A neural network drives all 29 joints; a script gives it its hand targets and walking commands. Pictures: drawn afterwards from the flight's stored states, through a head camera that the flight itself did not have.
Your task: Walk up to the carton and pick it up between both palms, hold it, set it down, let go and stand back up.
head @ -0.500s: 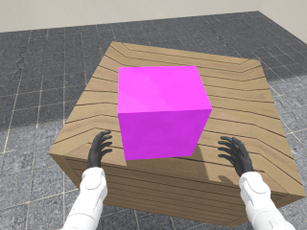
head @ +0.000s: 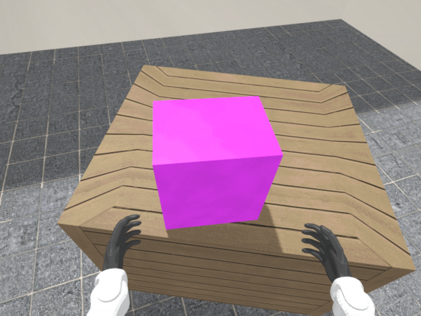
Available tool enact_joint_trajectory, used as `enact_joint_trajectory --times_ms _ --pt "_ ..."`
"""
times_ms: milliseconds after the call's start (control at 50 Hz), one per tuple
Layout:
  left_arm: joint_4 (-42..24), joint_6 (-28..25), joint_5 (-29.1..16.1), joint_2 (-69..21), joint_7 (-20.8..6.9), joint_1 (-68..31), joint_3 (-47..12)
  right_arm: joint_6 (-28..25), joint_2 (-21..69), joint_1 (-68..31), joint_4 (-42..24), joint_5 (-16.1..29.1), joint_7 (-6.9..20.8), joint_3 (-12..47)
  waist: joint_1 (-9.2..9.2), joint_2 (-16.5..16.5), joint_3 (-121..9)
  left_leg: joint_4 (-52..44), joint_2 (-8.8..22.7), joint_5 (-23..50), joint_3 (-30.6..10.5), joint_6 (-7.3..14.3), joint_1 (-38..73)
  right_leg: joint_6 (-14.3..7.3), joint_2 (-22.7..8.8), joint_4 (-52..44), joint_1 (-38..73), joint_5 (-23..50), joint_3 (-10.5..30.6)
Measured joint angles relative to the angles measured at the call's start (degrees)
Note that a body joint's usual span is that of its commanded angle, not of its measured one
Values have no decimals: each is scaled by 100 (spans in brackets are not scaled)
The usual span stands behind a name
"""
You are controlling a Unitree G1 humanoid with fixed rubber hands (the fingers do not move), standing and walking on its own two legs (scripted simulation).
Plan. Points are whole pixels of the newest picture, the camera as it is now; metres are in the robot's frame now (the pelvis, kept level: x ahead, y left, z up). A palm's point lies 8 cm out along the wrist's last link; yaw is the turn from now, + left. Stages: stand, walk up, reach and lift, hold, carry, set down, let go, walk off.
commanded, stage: set down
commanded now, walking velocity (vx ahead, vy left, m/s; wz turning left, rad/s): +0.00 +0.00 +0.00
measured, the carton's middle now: (210, 165) +0.45 +0.02 -0.01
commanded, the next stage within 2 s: let go in 1.20 s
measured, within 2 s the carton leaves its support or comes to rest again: neither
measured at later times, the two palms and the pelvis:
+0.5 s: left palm (98, 278) +0.19 +0.22 -0.04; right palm (325, 293) +0.19 -0.20 -0.04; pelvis -0.01 +0.02 +0.01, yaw -1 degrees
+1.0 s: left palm (81, 293) +0.17 +0.25 -0.07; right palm out of the picture +0.15 -0.20 -0.07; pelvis +0.00 +0.04 +0.01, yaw -3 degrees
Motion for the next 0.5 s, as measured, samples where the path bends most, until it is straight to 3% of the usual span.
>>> enact_joint_trajectory --times_ms 220,500 --pt "-152 594 67 53 -297 303 104 411 164 293 -333 -316 -196 -180 54 -64 120 -203 -24 88 21 64 351 127 -20 -302 394 122 46" --pt "-850 1269 -23 236 -256 614 -140 1175 537 1050 -1270 -900 -214 -718 106 -158 239 -318 -103 133 165 187 669 247 -99 -411 673 204 189"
